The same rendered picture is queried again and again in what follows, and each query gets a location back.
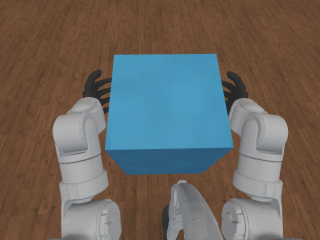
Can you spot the right robot forearm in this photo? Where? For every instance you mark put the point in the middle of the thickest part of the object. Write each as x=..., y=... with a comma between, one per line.
x=262, y=144

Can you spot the right robot shin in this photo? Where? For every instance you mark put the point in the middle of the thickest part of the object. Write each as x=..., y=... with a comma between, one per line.
x=175, y=220

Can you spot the robot right upper arm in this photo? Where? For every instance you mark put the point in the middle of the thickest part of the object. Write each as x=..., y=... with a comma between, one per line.
x=249, y=219

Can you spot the left robot forearm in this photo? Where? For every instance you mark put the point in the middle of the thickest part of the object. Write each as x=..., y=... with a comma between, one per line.
x=76, y=138

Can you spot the carton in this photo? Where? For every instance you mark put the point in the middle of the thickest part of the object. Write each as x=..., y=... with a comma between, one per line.
x=167, y=114

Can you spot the robot right thigh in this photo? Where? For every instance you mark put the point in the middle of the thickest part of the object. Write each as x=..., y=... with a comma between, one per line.
x=198, y=220

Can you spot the robot left upper arm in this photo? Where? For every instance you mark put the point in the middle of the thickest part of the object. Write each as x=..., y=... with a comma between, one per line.
x=97, y=219

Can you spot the robot left hand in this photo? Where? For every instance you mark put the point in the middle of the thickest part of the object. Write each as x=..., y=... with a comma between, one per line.
x=91, y=88

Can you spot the robot right hand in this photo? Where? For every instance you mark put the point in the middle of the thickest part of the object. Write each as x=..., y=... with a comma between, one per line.
x=237, y=92

